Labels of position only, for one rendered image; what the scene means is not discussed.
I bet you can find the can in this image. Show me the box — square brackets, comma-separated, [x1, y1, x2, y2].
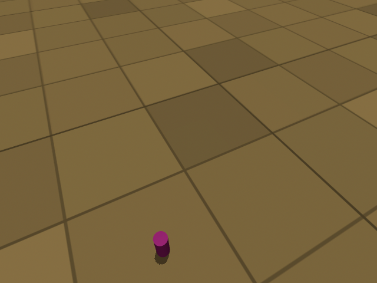
[153, 231, 170, 257]

